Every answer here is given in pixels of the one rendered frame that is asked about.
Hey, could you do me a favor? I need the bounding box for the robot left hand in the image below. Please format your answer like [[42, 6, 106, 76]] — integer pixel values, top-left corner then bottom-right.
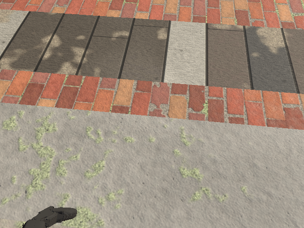
[[22, 206, 77, 228]]

